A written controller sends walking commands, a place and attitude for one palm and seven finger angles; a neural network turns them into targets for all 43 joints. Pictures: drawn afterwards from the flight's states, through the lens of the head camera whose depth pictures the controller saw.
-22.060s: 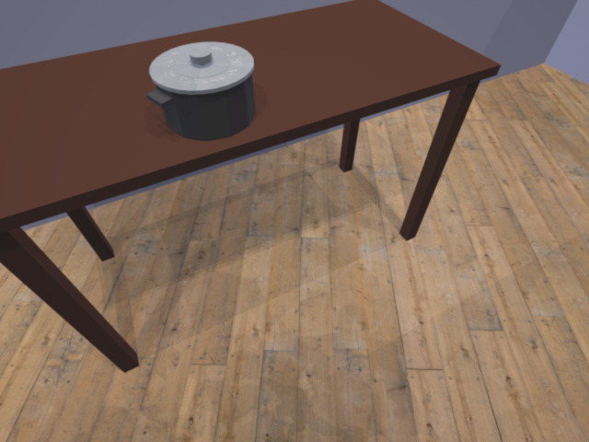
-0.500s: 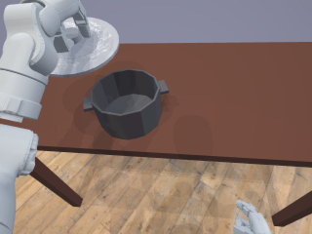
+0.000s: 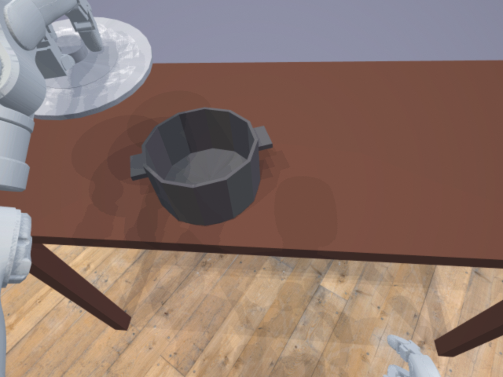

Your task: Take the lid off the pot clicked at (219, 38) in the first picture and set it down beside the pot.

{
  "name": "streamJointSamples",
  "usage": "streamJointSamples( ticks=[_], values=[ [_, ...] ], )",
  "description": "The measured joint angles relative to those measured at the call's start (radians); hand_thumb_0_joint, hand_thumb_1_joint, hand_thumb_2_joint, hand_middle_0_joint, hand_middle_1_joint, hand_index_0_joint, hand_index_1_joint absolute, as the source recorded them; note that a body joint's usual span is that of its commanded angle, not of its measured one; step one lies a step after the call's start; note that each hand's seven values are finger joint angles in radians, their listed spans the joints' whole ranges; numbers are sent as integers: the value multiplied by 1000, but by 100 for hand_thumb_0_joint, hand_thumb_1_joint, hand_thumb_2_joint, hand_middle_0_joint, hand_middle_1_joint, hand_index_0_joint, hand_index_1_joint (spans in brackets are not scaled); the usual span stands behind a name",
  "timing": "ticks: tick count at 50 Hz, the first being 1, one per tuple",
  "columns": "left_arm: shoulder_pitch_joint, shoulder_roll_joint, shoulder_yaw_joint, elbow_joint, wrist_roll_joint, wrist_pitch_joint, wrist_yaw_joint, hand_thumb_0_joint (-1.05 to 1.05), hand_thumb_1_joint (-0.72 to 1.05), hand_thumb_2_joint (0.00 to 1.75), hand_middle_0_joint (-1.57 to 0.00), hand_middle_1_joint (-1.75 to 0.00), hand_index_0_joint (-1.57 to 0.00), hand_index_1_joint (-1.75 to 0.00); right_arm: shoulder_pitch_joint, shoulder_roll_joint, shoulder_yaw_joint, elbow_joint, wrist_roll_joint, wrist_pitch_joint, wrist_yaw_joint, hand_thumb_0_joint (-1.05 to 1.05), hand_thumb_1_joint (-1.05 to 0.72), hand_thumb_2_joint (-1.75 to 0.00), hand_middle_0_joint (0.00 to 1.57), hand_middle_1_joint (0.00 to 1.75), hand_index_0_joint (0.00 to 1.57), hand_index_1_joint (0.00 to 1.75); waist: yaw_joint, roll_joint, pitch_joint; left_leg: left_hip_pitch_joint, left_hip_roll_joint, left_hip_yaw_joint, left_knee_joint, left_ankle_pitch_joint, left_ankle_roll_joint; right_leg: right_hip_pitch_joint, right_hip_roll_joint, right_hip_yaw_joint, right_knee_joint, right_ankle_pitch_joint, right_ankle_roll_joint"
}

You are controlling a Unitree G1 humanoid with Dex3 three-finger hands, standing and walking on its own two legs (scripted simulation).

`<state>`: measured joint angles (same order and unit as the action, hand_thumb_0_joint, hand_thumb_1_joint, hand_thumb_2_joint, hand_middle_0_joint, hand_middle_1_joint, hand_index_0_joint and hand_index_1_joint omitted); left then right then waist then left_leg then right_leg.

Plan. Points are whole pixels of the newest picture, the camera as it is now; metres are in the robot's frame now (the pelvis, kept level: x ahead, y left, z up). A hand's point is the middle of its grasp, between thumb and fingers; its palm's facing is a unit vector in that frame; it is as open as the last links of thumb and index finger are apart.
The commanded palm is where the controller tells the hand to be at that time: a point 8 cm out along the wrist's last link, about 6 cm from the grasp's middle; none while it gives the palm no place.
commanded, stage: move the lid sideways beside the pot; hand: left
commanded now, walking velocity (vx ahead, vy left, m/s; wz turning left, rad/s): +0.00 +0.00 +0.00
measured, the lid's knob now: (68, 49) +0.48 +0.26 +0.29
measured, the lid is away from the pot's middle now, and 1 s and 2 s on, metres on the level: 0.15 0.24 0.23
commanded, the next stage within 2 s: lower the lid onto the table in 0.80 s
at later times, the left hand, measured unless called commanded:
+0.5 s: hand (10, 55) +0.43 +0.30 +0.31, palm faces -0.10 -0.03 -0.99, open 6.9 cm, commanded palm +0.40 +0.30 +0.38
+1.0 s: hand out of the picture +0.43 +0.33 +0.29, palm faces -0.15 -0.06 -0.99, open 6.9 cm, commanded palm +0.41 +0.32 +0.37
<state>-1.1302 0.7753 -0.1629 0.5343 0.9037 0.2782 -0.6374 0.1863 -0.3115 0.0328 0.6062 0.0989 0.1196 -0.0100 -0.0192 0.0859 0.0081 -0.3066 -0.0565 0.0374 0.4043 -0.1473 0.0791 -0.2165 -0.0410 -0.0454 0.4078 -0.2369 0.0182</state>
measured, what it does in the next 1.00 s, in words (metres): stands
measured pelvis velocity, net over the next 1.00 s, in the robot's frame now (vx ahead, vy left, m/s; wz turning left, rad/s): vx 0.00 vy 0.00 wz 0.00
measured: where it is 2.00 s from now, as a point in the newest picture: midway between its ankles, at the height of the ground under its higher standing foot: outside the picture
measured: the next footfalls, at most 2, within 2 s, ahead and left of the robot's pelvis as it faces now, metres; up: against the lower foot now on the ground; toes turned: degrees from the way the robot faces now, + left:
none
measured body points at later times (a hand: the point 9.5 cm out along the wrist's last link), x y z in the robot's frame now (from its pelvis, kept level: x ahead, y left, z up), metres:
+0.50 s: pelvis +0.00 +0.00 +0.00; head +0.03 -0.03 +0.45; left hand +0.43 +0.30 +0.36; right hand +0.14 -0.25 -0.12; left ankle +0.04 +0.07 -0.74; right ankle -0.02 -0.14 -0.74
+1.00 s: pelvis +0.00 +0.00 +0.00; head +0.05 -0.02 +0.45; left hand +0.44 +0.33 +0.35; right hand +0.12 -0.26 -0.12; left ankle +0.04 +0.07 -0.74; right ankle -0.02 -0.14 -0.74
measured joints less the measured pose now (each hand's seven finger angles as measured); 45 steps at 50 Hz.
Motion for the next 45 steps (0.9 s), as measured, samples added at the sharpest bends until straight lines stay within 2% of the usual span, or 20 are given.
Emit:
streamJointSamples(
  ticks=[5,12,16,28,38,41,45],
  values=[
    [17,16,21,-4,0,-12,-2,3,17,117,-77,-62,-84,-67,-12,-2,2,-4,2,11,1,1,-91,-90,20,30,20,30,5,3,-1,-5,1,0,4,-1,1,-3,1,0,0,1,1],
    [-9,38,0,36,10,-18,-6,3,17,117,-77,-62,-84,-67,-21,4,8,-8,9,16,-8,1,-91,-90,20,30,20,30,8,-8,10,-12,0,-9,6,4,-1,-7,1,-9,2,3,-4],
    [-11,50,11,43,13,-40,-1,3,17,117,-77,-62,-84,-67,-19,5,11,-4,7,14,-12,1,-91,-90,20,30,20,30,7,-9,11,-16,1,-13,9,4,-2,-7,3,-13,-2,5,-6],
    [-22,115,68,152,34,-70,-1,3,17,116,-77,-62,-84,-67,6,0,12,4,9,37,-16,0,-91,-90,20,30,20,30,-13,-9,9,-22,10,-9,14,-2,-3,-8,12,-8,-14,11,-3],
    [-29,163,81,212,50,-108,-1,3,17,116,-77,-62,-84,-67,36,-10,9,17,13,41,-33,0,-91,-90,20,30,20,30,-18,-18,24,-27,15,-13,17,-6,-4,-3,18,-10,-30,16,-6],
    [-11,163,80,160,53,-118,-2,3,17,116,-77,-62,-84,-67,49,-10,2,21,10,31,-35,0,-91,-90,20,30,20,30,-11,-19,26,-25,14,-15,16,-6,-3,1,17,-12,-34,16,-10],
    [-9,155,97,149,37,-139,5,3,17,116,-77,-62,-84,-67,44,-12,1,29,8,28,-35,1,-91,-90,20,30,20,30,-12,-13,20,-25,12,-18,20,-11,-1,6,16,-15,-39,15,-8]
  ],
)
